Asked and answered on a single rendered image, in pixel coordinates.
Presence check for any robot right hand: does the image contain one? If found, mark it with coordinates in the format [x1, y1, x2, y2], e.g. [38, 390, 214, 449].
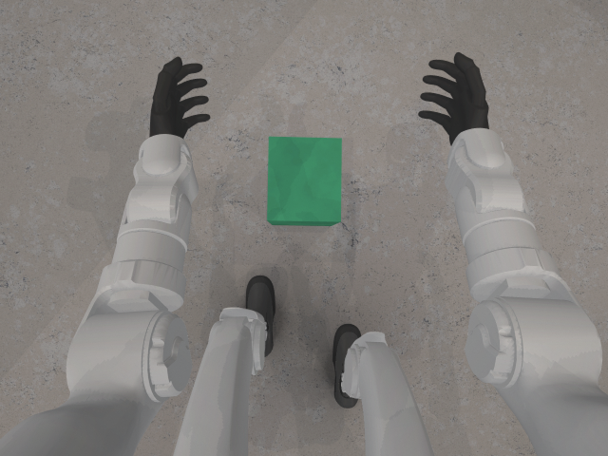
[418, 52, 489, 145]

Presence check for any robot left thigh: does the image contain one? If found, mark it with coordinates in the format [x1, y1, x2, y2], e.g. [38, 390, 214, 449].
[173, 316, 265, 456]

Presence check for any robot right forearm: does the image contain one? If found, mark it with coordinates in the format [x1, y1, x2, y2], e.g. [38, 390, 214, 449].
[445, 128, 602, 373]

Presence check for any robot left forearm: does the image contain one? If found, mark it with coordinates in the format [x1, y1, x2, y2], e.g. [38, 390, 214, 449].
[66, 134, 199, 391]

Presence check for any robot left hand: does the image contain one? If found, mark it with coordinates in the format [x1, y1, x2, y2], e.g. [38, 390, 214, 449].
[149, 57, 210, 138]

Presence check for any carton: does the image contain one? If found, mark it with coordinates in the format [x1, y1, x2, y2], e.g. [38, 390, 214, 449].
[267, 137, 342, 226]

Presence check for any robot right thigh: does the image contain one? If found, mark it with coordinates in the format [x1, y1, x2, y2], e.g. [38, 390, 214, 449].
[347, 342, 435, 456]

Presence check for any left robot upper arm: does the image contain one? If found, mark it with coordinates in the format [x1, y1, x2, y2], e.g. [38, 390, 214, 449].
[0, 310, 193, 456]

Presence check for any right robot upper arm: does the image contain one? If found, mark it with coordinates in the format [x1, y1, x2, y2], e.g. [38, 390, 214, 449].
[465, 296, 608, 456]

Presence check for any robot thigh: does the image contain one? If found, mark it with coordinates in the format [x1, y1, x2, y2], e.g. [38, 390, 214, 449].
[347, 342, 435, 456]
[173, 316, 265, 456]

